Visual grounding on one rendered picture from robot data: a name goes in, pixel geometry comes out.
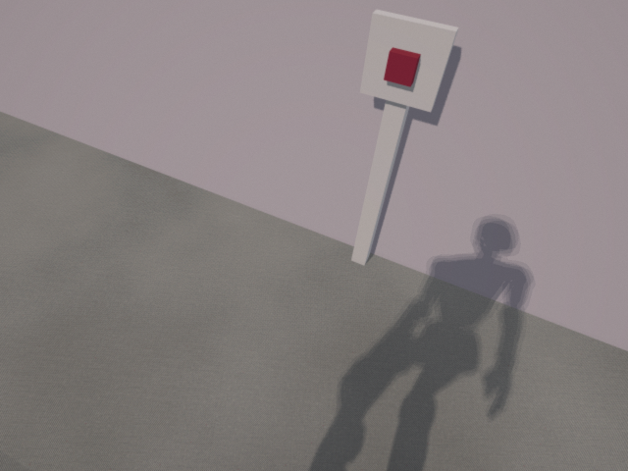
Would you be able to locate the panel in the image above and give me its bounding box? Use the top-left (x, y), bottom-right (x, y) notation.
top-left (351, 10), bottom-right (458, 266)

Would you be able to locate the button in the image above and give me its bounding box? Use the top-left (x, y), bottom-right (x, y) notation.
top-left (384, 48), bottom-right (421, 86)

